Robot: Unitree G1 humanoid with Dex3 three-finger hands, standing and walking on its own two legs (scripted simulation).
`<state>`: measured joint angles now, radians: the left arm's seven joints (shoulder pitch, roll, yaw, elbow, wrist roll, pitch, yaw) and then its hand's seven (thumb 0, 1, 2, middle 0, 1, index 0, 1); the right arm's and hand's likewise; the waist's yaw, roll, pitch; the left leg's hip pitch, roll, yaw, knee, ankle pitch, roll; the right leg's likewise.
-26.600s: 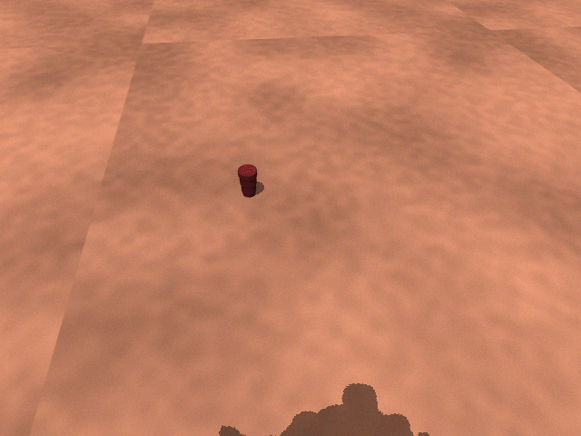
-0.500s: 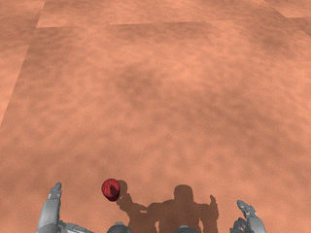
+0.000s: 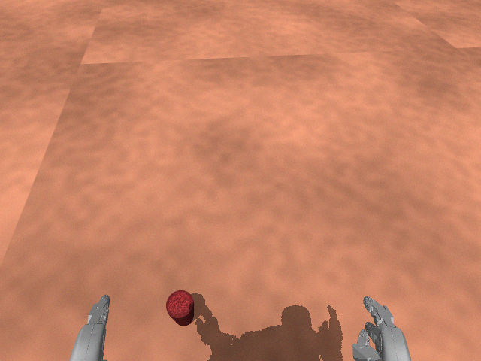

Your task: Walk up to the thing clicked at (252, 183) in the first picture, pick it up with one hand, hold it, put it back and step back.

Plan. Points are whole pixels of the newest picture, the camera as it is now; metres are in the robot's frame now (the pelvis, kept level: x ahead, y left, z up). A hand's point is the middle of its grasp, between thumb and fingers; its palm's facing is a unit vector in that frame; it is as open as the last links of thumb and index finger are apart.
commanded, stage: home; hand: left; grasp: from the side
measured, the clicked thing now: (182, 310) +0.41 +0.20 -0.65
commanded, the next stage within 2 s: stand in 1.36 s
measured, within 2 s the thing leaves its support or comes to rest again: neither
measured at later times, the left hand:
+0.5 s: hand (131, 358) +0.16 +0.18 -0.06, palm faces +0.09 -0.95 -0.28, open 17.5 cm
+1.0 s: hand (130, 355) +0.16 +0.18 -0.06, palm faces +0.09 -0.96 -0.28, open 17.5 cm
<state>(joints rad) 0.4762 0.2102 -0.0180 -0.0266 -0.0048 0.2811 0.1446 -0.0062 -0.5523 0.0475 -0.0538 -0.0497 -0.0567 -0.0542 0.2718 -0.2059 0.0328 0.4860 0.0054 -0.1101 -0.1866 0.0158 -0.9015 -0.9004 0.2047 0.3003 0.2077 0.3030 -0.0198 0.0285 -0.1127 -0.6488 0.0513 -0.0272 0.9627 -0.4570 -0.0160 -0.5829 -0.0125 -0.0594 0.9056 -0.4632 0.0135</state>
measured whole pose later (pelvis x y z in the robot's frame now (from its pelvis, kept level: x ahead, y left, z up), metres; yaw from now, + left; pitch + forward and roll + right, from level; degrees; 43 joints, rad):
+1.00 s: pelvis -0.01 +0.00 +0.00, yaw +0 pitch +7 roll -2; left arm 0.46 0.21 -0.01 0.02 -0.01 0.26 0.13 -0.01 -0.56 0.05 -0.05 -0.05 -0.06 -0.06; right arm 0.28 -0.20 0.03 0.52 0.00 -0.14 -0.18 0.02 -0.90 -0.90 0.20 0.30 0.21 0.30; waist -0.02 0.03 -0.10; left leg -0.62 0.05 -0.02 0.94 -0.44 -0.02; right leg -0.56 -0.01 -0.05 0.89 -0.45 0.01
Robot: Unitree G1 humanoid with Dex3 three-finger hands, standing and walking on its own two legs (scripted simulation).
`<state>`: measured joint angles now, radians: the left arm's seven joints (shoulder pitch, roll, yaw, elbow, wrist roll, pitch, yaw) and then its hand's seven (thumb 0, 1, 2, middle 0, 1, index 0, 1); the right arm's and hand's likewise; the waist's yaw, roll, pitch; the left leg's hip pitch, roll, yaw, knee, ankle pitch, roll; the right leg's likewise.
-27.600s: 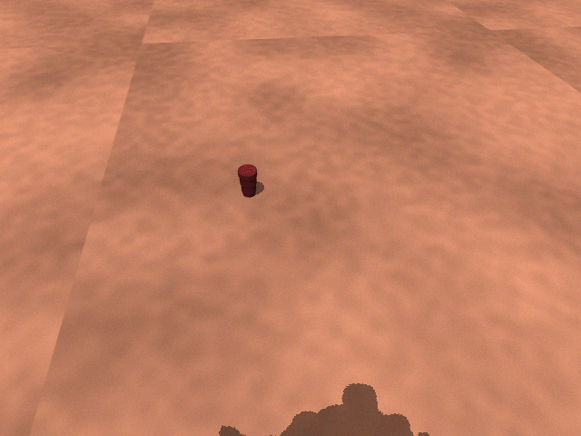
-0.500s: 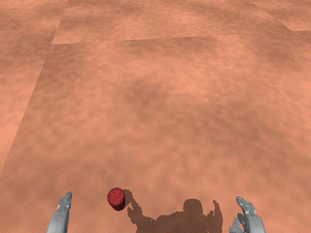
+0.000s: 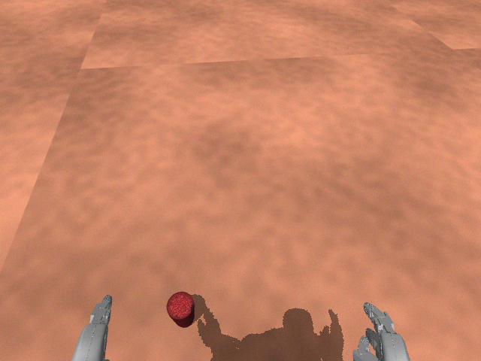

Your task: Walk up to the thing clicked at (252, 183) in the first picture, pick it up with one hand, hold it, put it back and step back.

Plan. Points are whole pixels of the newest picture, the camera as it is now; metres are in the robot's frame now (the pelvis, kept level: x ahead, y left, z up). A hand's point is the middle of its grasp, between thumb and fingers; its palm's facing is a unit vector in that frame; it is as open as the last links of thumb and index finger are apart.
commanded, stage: home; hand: left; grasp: from the side
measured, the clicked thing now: (182, 312) +0.41 +0.20 -0.65
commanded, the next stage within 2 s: stand in 0.36 s
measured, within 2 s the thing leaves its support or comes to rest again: neither
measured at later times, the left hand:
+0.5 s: hand (131, 356) +0.16 +0.18 -0.06, palm faces +0.10 -0.96 -0.28, open 17.4 cm
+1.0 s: hand out of the picture +0.12 +0.23 -0.11, palm faces -0.03 -0.94 -0.33, open 8.1 cm
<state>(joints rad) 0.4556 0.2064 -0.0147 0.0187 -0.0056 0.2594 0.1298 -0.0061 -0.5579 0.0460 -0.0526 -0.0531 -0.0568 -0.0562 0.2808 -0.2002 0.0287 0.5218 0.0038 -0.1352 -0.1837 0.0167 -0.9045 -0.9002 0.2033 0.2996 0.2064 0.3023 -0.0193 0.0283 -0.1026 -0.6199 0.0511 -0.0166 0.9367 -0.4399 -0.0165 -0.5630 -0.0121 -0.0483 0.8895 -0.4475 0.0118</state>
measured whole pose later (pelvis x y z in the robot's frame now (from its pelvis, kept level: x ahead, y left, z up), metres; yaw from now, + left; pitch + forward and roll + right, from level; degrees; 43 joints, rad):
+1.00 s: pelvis +0.00 +0.00 +0.02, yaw +0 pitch +1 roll +0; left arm 0.25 0.32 0.01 0.62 0.06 0.02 0.02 0.01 0.74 0.86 -0.20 -0.30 -0.21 -0.30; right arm 0.20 -0.29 -0.02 0.81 -0.06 -0.02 -0.02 0.01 -0.91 -0.90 0.21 0.30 0.21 0.30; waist 0.01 -0.03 0.01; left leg -0.43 0.02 0.01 0.79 -0.37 0.00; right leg -0.40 -0.04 -0.03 0.79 -0.40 0.02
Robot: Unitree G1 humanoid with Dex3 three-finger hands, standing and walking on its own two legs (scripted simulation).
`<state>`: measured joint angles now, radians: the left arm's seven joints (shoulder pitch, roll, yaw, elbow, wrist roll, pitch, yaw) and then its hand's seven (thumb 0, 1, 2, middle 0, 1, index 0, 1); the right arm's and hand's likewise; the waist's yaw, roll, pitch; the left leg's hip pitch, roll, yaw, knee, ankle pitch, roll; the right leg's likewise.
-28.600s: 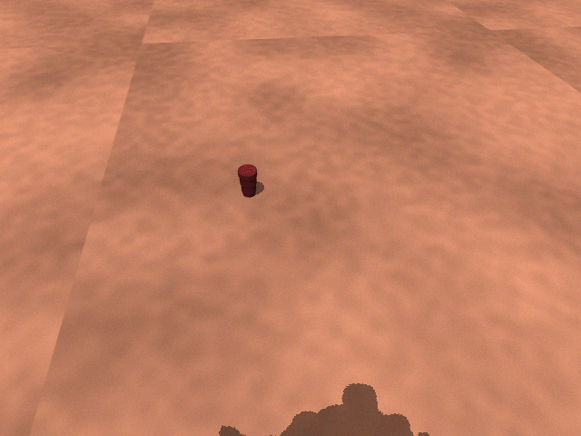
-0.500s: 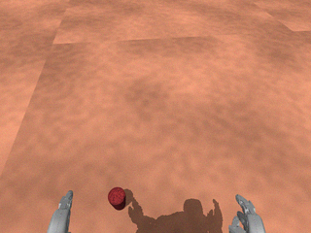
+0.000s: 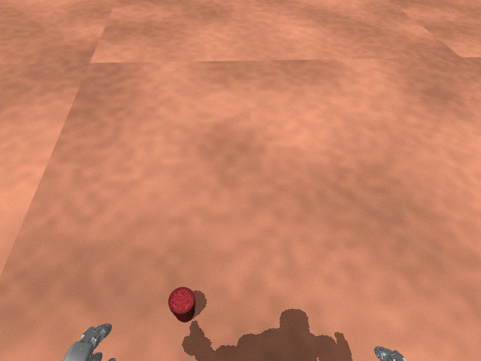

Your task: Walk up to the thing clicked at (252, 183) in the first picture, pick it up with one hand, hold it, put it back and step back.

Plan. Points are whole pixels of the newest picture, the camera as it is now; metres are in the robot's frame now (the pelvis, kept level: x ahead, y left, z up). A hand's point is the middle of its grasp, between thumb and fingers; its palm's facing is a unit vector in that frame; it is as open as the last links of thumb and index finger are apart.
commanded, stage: stand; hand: left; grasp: from the side
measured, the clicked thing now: (183, 307) +0.42 +0.20 -0.67
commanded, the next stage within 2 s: step back in 1.98 s
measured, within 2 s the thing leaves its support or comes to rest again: neither
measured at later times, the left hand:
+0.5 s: hand out of the picture +0.03 +0.26 -0.12, palm faces -0.01 -0.94 -0.34, open 7.4 cm
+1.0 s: hand out of the picture +0.04 +0.25 -0.12, palm faces -0.03 -0.94 -0.34, open 7.4 cm
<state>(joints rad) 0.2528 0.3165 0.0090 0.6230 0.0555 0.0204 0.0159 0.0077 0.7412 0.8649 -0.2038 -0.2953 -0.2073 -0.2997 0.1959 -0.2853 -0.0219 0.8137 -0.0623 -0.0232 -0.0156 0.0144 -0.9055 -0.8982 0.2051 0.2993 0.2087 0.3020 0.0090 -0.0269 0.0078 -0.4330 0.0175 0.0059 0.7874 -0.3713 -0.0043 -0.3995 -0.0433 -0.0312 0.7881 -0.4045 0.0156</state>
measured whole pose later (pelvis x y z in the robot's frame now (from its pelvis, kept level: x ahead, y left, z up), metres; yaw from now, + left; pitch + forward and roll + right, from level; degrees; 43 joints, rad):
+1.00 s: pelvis -0.01 +0.00 +0.04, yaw +0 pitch -3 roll +0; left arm 0.16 0.33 0.00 1.14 0.03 -0.01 0.00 0.01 0.90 0.90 -0.20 -0.30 -0.21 -0.30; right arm 0.15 -0.33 -0.02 1.15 -0.02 0.01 0.00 0.01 -0.91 -0.90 0.20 0.30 0.20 0.30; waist 0.00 0.01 0.05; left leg -0.16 0.01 0.01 0.37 -0.15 -0.01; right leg -0.13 -0.04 -0.04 0.37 -0.18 0.02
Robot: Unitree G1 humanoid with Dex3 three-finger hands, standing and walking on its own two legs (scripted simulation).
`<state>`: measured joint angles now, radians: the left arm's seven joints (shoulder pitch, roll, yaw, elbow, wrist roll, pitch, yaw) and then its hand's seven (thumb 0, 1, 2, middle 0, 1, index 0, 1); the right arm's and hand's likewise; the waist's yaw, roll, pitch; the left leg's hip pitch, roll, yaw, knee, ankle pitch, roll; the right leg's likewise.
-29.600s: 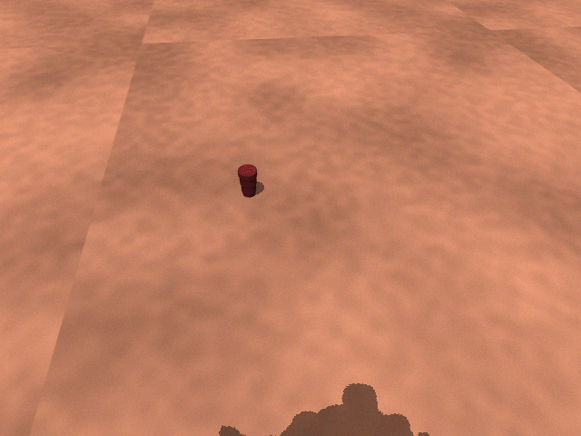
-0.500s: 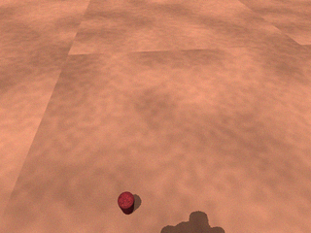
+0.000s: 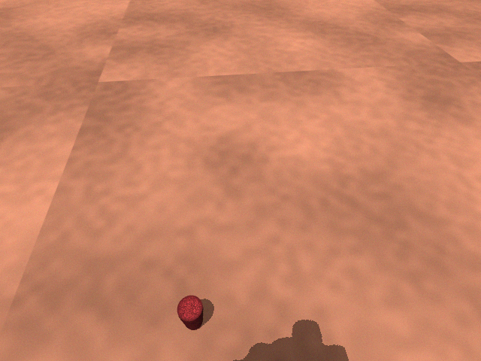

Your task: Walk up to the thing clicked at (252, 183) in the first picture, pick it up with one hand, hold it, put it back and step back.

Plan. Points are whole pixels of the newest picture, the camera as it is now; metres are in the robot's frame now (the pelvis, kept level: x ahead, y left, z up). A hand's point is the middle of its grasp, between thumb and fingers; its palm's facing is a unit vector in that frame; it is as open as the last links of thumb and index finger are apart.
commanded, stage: stand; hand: left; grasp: from the side
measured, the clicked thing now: (192, 315) +0.43 +0.20 -0.71
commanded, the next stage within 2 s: step back in 0.98 s
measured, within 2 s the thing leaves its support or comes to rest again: neither
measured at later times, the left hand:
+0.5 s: hand out of the picture +0.10 +0.24 -0.15, palm faces -0.03 -0.94 -0.33, open 7.4 cm
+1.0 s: hand out of the picture +0.11 +0.24 -0.15, palm faces -0.02 -0.94 -0.34, open 7.4 cm
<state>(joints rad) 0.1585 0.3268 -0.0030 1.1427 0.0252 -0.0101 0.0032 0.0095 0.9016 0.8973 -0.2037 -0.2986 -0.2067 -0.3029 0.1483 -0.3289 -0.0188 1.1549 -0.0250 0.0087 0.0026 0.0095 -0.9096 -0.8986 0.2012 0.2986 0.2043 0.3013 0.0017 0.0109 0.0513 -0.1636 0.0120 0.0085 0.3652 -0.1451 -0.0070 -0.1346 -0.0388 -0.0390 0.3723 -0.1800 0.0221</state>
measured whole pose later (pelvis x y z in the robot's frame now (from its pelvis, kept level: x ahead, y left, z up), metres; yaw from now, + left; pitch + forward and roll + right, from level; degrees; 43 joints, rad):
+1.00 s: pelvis +0.03 +0.00 +0.00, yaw -1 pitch -2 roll +0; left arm 0.11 0.34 0.01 1.13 0.01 -0.01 0.00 0.01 0.90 0.90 -0.20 -0.30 -0.21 -0.30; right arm 0.09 -0.34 -0.01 1.15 -0.02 0.00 0.00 0.01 -0.91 -0.90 0.20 0.30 0.21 0.30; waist 0.00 0.01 0.04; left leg -0.11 0.02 0.02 0.31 -0.17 -0.01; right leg -0.09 -0.03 -0.03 0.32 -0.20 0.02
